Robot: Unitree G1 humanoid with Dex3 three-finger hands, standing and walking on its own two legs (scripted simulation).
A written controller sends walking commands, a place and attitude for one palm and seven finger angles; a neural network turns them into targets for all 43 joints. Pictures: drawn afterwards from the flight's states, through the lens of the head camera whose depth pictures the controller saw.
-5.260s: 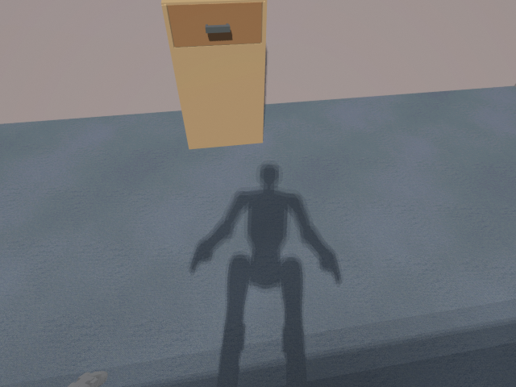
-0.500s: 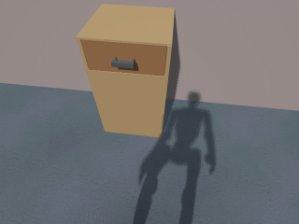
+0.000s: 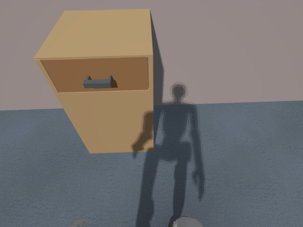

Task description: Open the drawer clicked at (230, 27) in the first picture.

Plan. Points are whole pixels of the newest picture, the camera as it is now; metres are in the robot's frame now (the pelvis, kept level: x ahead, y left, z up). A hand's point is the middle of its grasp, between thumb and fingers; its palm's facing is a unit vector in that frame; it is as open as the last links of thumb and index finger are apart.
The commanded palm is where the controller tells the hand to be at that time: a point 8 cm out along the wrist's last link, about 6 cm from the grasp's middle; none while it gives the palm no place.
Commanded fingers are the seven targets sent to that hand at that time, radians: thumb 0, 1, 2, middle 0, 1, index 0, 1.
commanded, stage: take the last steps up to it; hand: left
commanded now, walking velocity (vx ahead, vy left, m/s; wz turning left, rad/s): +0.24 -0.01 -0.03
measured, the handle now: (98, 80) +0.68 +0.24 -0.04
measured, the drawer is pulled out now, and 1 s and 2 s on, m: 0.00 0.00 0.00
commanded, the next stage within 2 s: come to a stop and stand still in 0.24 s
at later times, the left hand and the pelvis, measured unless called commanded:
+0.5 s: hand out of the picture +0.13 +0.17 -0.17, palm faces +0.08 -0.99 -0.15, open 7.3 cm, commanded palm none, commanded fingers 0.00 0.90 0.90 -0.20 -0.30 -0.20 -0.30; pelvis +0.15 +0.01 +0.01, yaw -1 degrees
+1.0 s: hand (103, 211) +0.19 +0.15 -0.14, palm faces -0.03 -0.95 -0.31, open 7.4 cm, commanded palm none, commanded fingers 0.00 0.90 0.90 -0.20 -0.30 -0.20 -0.30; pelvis +0.11 -0.05 +0.01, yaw -4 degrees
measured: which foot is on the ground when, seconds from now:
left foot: down 0.00-0.04, up 0.06-0.44, down 0.46-0.94, up 0.96-1.00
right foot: up 0.00-0.00, down 0.02-0.56, up 0.58-0.92, down 0.94-1.00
